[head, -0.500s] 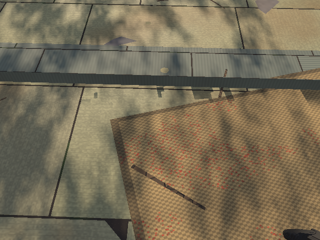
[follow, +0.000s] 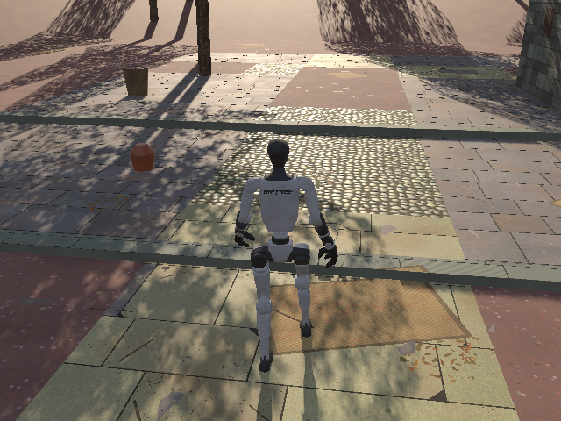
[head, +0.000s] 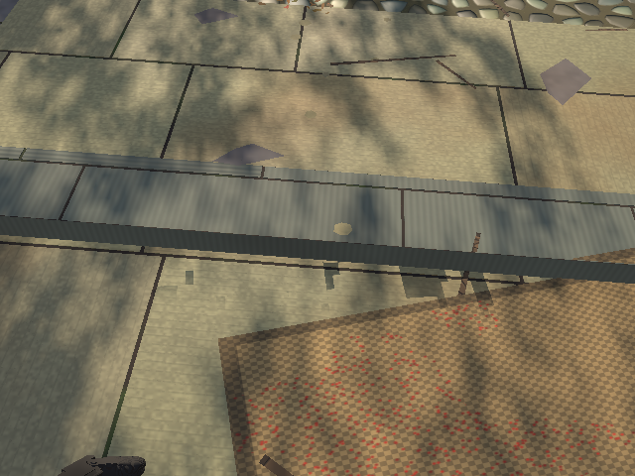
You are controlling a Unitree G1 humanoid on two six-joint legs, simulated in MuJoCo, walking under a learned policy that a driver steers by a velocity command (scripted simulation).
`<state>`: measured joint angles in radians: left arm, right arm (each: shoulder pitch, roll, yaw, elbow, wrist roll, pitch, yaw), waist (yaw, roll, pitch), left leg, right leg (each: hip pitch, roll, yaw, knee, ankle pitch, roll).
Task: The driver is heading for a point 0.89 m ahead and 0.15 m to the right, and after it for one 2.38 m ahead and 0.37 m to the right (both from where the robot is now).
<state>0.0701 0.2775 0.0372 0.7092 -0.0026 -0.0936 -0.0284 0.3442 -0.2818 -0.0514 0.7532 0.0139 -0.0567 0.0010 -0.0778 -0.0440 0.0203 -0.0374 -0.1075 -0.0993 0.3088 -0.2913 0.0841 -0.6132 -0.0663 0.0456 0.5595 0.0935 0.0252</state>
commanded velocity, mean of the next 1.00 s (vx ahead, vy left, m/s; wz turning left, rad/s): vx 0.50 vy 0.00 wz -0.01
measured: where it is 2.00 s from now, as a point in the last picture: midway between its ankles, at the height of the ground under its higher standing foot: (343, 203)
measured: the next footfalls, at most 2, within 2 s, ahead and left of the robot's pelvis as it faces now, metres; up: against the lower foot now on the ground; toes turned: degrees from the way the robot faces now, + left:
right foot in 0.10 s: +0.24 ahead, -0.14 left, +0.00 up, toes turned +1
left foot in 0.60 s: +0.50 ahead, +0.09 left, +0.00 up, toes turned +4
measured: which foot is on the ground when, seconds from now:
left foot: down 0.00-0.12, up 0.14-0.58, down 0.60-1.00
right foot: up 0.00-0.08, down 0.10-0.60, up 0.62-1.00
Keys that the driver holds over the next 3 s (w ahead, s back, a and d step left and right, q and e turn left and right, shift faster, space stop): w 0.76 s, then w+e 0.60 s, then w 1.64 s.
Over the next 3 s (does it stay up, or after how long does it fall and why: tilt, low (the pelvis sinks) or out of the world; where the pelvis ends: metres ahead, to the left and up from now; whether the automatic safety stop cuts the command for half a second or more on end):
stays up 1.75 -0.20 0.08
